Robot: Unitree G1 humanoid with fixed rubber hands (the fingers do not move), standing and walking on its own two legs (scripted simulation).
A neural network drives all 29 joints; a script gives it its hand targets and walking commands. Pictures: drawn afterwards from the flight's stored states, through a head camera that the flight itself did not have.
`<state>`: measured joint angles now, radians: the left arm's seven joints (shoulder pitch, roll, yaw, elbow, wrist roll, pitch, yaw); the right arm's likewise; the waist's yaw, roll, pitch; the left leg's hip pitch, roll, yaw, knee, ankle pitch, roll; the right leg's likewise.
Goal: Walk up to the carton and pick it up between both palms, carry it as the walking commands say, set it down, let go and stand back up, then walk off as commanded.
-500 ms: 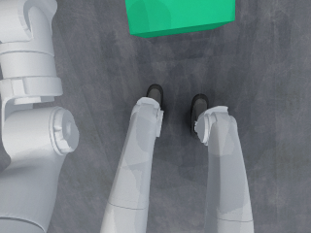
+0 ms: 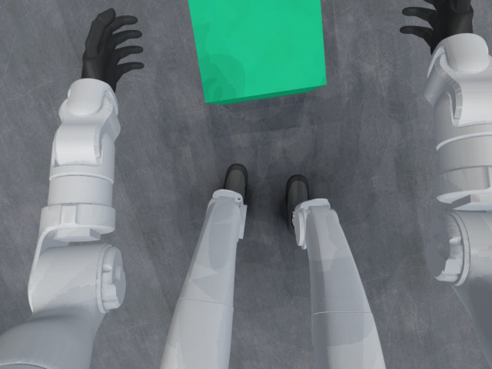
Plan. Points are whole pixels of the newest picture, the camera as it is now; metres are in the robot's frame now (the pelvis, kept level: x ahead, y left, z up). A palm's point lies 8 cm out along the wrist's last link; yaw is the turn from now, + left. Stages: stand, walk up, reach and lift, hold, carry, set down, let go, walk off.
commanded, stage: let go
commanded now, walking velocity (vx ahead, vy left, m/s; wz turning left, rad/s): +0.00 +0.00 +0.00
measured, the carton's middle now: (258, 48) +0.55 +0.06 -0.56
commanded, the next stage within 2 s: stand in 1.24 s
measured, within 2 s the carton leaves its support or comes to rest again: neither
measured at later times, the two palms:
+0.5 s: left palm (49, 247) +0.25 +0.25 -0.02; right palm out of the picture +0.32 -0.20 -0.03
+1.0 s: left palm (55, 262) +0.25 +0.22 +0.01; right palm out of the picture +0.26 -0.24 +0.00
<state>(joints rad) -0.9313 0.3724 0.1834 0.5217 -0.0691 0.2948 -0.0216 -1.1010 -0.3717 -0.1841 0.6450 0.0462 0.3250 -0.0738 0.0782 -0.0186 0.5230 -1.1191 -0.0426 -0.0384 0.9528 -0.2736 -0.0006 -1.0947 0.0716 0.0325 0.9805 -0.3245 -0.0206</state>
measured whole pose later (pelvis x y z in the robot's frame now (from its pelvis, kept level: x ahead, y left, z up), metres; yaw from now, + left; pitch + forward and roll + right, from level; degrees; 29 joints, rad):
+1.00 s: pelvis +0.11 -0.01 +0.08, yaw +1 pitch -3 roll +1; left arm 0.25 0.21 0.03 0.42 0.01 0.12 -0.08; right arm 0.25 -0.20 -0.04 0.43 -0.01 0.11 0.06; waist -0.01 0.00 0.10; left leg -0.12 -0.03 -0.05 0.45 -0.28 0.00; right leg -0.09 0.05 0.02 0.46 -0.33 -0.05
